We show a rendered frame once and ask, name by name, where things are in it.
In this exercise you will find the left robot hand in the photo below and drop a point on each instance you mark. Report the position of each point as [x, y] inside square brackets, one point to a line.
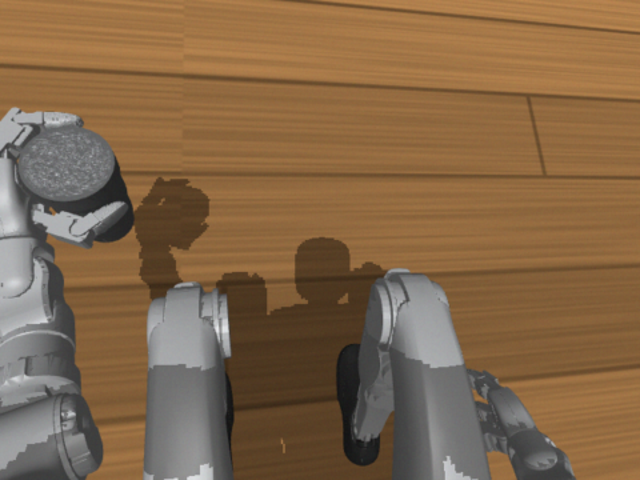
[21, 212]

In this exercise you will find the right robot foot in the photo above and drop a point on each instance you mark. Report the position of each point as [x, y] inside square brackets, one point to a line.
[347, 378]

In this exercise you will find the right robot arm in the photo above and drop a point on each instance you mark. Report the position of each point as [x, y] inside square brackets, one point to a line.
[534, 456]

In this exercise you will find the right robot hand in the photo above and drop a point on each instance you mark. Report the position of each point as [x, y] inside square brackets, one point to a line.
[504, 416]

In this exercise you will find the cup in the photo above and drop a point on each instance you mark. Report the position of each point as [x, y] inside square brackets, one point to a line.
[74, 169]

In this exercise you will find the left robot arm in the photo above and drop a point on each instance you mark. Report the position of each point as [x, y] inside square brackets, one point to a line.
[46, 428]

